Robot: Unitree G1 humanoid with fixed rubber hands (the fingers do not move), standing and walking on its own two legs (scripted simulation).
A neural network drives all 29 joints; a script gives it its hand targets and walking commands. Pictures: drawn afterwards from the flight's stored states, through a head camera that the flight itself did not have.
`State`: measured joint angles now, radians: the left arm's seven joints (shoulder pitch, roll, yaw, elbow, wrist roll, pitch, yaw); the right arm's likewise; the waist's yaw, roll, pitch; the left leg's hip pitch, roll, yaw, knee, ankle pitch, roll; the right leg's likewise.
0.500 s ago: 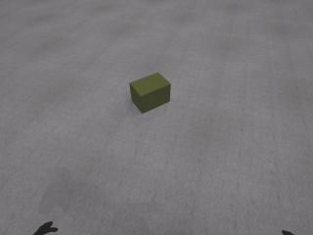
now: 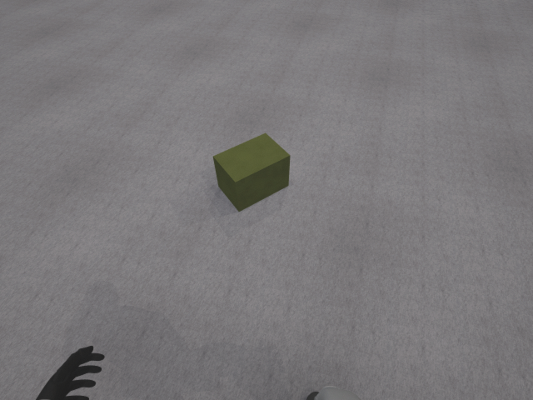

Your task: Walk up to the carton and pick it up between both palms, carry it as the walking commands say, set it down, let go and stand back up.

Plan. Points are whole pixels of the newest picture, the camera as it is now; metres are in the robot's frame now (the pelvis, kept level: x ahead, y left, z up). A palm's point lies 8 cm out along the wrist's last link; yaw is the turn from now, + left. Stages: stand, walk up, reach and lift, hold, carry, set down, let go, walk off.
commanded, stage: walk up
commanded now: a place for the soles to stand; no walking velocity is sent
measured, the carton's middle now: (252, 171) +1.20 +0.05 -0.66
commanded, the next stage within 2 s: none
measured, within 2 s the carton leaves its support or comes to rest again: neither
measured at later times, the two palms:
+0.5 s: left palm (66, 326) +0.27 +0.36 -0.09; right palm (447, 259) +0.34 -0.32 -0.05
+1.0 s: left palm (97, 225) +0.46 +0.35 -0.06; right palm (411, 193) +0.53 -0.32 -0.08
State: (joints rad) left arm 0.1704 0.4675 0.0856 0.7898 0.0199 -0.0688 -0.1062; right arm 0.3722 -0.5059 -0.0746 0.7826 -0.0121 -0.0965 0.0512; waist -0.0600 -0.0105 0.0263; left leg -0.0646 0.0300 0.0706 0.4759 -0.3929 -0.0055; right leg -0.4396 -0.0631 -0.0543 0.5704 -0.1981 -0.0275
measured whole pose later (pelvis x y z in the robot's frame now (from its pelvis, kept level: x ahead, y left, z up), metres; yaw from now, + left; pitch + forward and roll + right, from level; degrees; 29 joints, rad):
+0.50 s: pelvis +0.22 +0.02 -0.01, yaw +2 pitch -1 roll +1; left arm 0.35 0.50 0.06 0.76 0.01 -0.08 -0.05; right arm 0.27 -0.48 -0.08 0.72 -0.01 -0.11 0.05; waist 0.02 -0.07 0.03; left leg -0.34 0.03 0.10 0.59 -0.24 0.04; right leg -0.42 -0.04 0.03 1.05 -0.40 -0.03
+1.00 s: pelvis +0.41 +0.00 +0.00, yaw +3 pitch -1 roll -1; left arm 0.34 0.50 0.09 0.71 0.01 -0.09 -0.06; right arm 0.29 -0.47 -0.06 0.76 -0.01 -0.08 0.07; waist 0.04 0.02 0.05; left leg -0.47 0.07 0.05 0.72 -0.30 0.01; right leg -0.24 -0.05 -0.10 0.56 -0.30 -0.02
